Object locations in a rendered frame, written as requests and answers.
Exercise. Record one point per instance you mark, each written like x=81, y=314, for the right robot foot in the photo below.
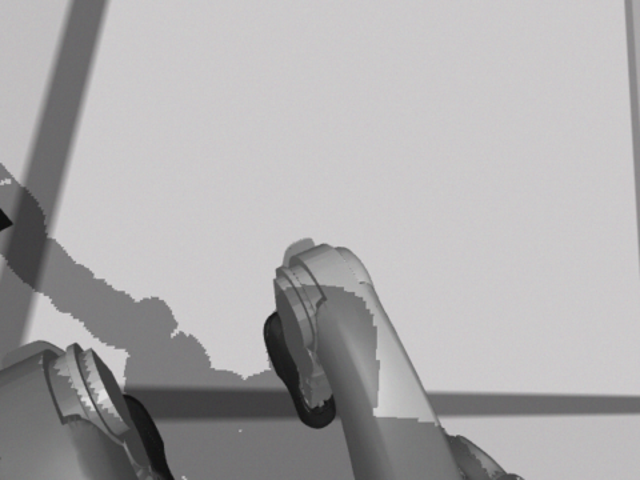
x=286, y=369

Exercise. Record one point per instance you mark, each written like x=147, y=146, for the right robot hand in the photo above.
x=473, y=462

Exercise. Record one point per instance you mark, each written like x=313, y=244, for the left robot foot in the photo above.
x=150, y=437

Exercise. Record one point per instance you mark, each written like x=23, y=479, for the cube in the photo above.
x=4, y=221

